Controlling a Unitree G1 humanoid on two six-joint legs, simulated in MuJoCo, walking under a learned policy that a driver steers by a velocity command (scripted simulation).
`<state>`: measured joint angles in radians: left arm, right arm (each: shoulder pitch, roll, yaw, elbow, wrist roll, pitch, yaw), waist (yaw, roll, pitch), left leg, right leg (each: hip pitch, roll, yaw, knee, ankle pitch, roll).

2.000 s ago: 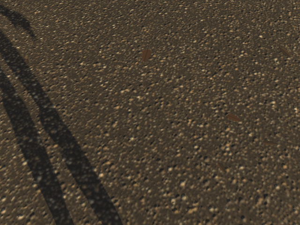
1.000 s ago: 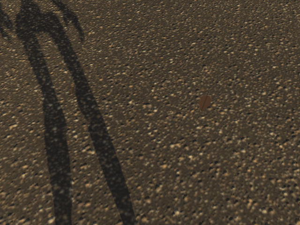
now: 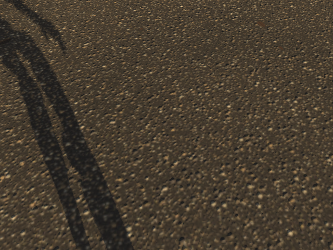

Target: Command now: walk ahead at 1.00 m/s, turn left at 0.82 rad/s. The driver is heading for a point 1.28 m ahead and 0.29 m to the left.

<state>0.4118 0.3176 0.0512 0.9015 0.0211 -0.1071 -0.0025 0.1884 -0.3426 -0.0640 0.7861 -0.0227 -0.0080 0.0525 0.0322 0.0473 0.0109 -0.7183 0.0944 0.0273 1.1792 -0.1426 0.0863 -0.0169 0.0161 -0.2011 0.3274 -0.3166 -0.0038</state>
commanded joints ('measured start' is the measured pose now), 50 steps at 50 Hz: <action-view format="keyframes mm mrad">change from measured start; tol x32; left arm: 1 -115 13 -11 -62 1 -36 0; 26 -469 32 -54 -376 8 37 -18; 31 118 200 30 -226 21 24 37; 50 99 180 30 -20 -24 -12 -9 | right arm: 1 -87 52 35 -110 1 -2 28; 9 381 -129 -25 30 3 -8 4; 50 -198 -54 55 -193 -24 -73 -10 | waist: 1 -72 -111 113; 11 -94 233 -169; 21 -35 -93 110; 30 94 -9 -171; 32 51 -425 -374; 50 -68 -119 -11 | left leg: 1 -19 24 14 -153 155 14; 9 802 -203 90 -471 5 166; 12 1170 165 -827 -836 -251 455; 20 301 -93 -414 -1022 10 265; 30 667 -63 -342 -473 764 77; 32 147 -267 -191 188 -251 12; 33 2 -208 -192 249 -264 35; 50 442 -133 23 -609 90 -8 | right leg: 1 -113 -208 10 -213 480 -51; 8 20 -263 -66 328 1439 -10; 9 -96 -262 -36 640 1289 -27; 11 -724 29 72 1393 -189 48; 12 -850 19 278 1420 -150 36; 26 -392 -74 194 244 462 31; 30 -32 -6 164 197 191 -33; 33 355 -420 1129 -87 -515 -199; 45 -254 -159 336 -326 305 -168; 50 -36 -192 306 -85 956 -145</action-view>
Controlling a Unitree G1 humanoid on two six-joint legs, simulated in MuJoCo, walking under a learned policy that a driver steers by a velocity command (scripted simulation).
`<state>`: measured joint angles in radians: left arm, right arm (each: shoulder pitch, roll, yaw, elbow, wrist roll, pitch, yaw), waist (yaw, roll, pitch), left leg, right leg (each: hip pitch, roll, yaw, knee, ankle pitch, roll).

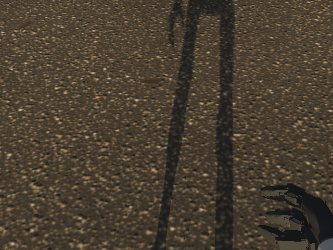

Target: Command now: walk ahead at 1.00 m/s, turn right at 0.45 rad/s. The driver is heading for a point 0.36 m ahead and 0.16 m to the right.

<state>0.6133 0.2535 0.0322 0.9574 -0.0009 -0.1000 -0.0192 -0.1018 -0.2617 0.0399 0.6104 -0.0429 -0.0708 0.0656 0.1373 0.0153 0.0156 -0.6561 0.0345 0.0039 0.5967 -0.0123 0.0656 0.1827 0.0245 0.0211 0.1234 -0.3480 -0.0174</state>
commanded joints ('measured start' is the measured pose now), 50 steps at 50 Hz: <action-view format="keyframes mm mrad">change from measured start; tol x32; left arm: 1 -106 260 53 -70 3 -9 13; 50 -452 84 17 -123 18 101 35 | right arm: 1 258 -162 -66 35 -7 -13 -39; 24 689 -60 -57 195 50 -18 -75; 50 240 -95 -94 213 28 34 -95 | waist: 1 -250 -100 -111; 4 -260 281 -470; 16 -89 46 91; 25 -41 -110 -562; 29 -150 17 -144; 50 -118 62 -28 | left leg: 1 560 -99 49 -38 -109 22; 4 1098 449 -797 -271 -772 107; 15 403 129 164 -417 439 34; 21 623 157 141 -60 722 -4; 22 553 125 146 139 627 -36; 24 93 -102 -33 909 -702 -118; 25 143 -63 -188 911 -646 -109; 43 539 104 -132 -173 30 -63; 50 371 51 -100 -185 -196 -53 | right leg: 1 -252 -184 74 338 1040 -118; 4 -823 21 59 1249 -98 -99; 13 -910 -143 10 1016 160 -40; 21 -366 63 -78 422 492 -86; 24 286 -439 601 494 1404 -404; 31 -469 -238 235 226 940 -290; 44 -606 -9 71 310 -42 -42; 50 -441 -30 58 318 141 -23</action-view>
